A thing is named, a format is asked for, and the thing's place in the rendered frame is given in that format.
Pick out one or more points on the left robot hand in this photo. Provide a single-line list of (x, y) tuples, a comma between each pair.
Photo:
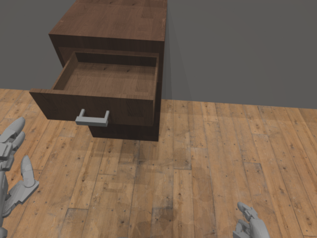
[(10, 140)]

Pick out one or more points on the drawer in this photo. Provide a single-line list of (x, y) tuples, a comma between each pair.
[(124, 85)]

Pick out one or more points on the cabinet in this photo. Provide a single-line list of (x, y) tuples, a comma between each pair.
[(130, 27)]

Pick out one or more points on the right robot hand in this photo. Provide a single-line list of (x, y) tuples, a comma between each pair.
[(256, 227)]

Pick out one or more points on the handle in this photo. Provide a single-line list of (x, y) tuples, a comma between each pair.
[(80, 120)]

